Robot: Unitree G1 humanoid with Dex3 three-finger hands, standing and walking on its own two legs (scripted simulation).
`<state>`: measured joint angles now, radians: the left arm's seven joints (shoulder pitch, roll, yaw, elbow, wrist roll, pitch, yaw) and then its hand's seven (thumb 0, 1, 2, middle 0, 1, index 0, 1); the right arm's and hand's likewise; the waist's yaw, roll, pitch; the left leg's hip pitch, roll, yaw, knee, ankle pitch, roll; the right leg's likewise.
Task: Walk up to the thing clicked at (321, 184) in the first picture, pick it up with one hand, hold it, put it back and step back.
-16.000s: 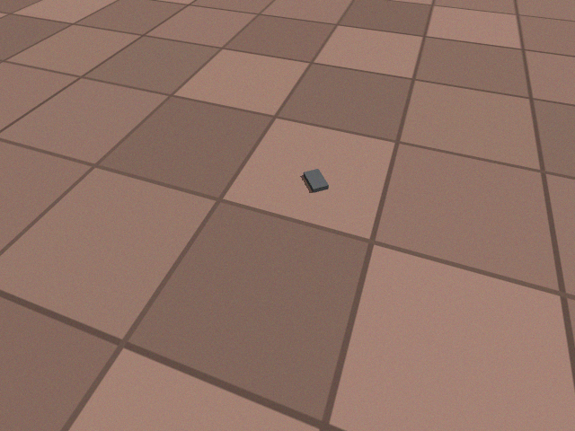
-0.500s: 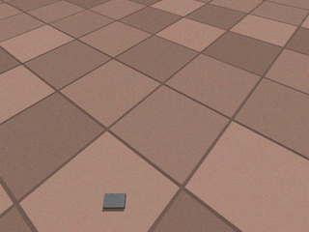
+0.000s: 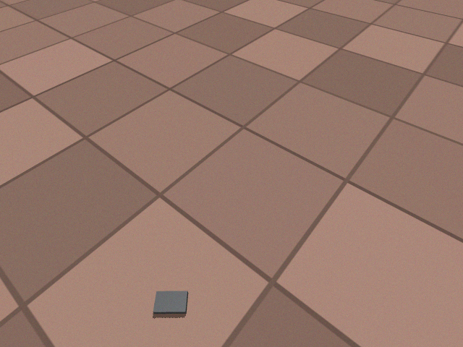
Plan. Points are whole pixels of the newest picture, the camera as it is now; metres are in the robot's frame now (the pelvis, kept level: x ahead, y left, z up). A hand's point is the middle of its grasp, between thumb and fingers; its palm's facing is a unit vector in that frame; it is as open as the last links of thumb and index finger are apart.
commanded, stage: stand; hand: left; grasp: from above
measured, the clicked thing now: (171, 302) +0.43 +0.27 -0.77
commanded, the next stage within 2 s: rise first in 0.58 s
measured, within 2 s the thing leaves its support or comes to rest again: neither
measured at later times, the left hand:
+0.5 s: hand out of the picture +0.06 +0.26 -0.16, palm faces -0.04 -0.94 -0.34, open 7.4 cm
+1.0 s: hand out of the picture +0.15 +0.26 -0.17, palm faces -0.07 -0.93 -0.37, open 10.0 cm
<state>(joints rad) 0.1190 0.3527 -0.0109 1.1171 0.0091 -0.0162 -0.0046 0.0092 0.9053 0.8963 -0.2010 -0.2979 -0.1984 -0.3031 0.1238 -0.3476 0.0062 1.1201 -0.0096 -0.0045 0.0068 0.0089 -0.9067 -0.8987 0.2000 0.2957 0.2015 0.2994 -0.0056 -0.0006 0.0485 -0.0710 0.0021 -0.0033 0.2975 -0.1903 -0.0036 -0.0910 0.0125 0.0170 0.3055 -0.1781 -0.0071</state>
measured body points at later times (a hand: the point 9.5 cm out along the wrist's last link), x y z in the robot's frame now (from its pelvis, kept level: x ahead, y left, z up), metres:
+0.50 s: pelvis +0.00 +0.00 +0.00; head +0.01 +0.00 +0.45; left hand +0.06 +0.30 -0.13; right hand +0.06 -0.30 -0.14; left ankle -0.02 +0.12 -0.75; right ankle -0.01 -0.11 -0.75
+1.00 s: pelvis -0.01 +0.01 -0.03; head +0.04 +0.01 +0.42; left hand +0.15 +0.31 -0.15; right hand +0.09 -0.25 -0.15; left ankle -0.02 +0.12 -0.75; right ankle -0.01 -0.11 -0.75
